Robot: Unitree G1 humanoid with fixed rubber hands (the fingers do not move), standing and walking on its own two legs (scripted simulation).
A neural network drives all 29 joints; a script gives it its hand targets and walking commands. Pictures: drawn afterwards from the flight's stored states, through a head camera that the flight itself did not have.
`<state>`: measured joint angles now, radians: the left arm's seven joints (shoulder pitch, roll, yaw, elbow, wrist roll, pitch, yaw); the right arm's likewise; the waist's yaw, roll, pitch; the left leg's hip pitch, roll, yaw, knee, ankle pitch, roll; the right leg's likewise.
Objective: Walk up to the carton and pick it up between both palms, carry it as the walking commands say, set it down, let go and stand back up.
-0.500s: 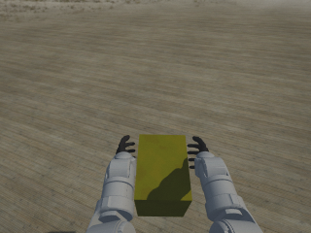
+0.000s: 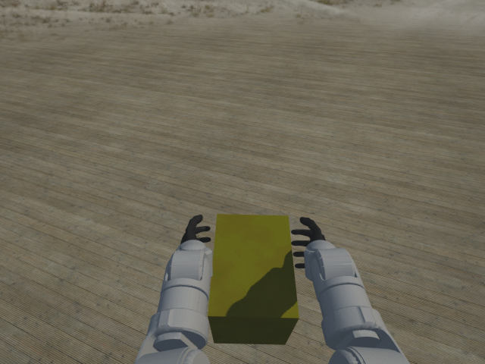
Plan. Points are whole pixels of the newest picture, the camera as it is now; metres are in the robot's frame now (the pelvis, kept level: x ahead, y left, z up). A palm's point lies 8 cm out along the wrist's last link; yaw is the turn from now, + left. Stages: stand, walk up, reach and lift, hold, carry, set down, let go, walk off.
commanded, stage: hold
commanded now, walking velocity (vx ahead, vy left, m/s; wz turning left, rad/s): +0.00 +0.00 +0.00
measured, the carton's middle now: (251, 279) +0.32 +0.01 -0.04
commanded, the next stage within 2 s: carry in 1.12 s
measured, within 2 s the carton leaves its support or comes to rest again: neither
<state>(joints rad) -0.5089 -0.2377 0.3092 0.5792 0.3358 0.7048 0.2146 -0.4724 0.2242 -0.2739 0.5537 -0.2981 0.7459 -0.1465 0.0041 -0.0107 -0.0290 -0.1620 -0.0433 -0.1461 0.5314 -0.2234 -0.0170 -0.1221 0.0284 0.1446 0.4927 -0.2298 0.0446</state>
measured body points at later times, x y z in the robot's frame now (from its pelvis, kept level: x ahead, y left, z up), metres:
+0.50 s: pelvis +0.00 -0.01 +0.00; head -0.08 -0.01 +0.44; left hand +0.32 +0.11 +0.06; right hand +0.32 -0.12 +0.05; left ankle +0.05 +0.13 -0.73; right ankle +0.04 -0.15 -0.73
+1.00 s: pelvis +0.01 -0.01 +0.00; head -0.08 +0.00 +0.45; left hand +0.32 +0.12 +0.06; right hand +0.32 -0.12 +0.05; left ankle +0.05 +0.13 -0.73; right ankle +0.04 -0.15 -0.73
